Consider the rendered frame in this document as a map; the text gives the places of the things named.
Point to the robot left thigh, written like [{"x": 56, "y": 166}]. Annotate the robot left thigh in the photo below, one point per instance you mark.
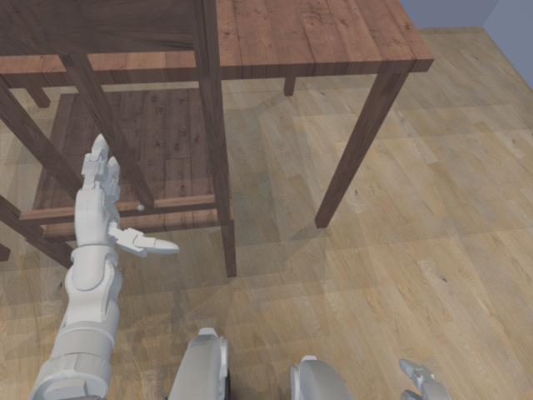
[{"x": 203, "y": 366}]

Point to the robot right thigh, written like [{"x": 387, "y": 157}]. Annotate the robot right thigh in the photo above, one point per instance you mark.
[{"x": 316, "y": 380}]

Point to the robot right hand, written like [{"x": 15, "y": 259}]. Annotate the robot right hand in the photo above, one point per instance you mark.
[{"x": 423, "y": 378}]

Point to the robot left hand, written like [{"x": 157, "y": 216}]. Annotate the robot left hand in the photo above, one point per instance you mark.
[{"x": 95, "y": 208}]

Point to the chair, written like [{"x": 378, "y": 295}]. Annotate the chair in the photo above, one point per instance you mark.
[{"x": 170, "y": 144}]

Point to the left robot forearm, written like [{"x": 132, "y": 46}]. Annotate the left robot forearm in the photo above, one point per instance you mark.
[{"x": 79, "y": 364}]

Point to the robot thigh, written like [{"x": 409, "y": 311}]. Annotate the robot thigh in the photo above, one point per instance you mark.
[
  {"x": 203, "y": 366},
  {"x": 316, "y": 380}
]

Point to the table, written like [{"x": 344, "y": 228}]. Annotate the table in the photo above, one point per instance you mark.
[{"x": 271, "y": 39}]

